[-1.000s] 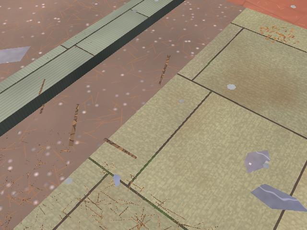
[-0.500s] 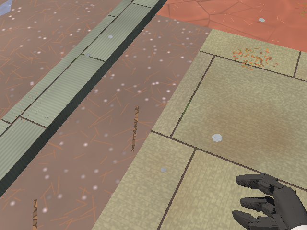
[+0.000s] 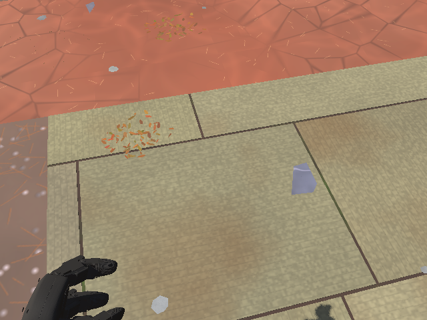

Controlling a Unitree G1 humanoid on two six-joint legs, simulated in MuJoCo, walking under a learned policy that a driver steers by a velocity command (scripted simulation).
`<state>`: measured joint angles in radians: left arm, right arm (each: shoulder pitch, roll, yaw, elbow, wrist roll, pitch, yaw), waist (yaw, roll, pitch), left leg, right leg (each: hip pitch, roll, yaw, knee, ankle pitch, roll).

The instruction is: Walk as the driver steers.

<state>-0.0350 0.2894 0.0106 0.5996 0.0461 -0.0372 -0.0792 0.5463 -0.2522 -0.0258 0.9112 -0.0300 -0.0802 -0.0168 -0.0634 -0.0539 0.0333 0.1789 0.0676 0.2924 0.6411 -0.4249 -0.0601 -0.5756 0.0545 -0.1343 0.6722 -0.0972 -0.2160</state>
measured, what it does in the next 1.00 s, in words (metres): walks ahead, turning left: left foot, then right foot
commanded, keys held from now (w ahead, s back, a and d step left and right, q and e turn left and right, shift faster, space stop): q+shift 1.00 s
